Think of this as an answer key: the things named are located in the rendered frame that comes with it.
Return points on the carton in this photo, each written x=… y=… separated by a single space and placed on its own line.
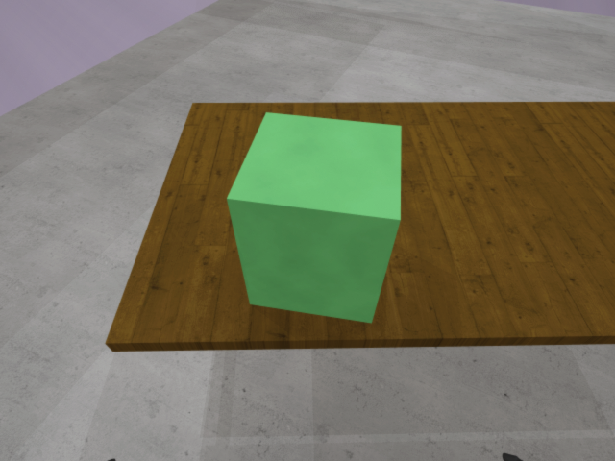
x=316 y=207

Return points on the table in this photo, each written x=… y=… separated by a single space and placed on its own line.
x=506 y=238

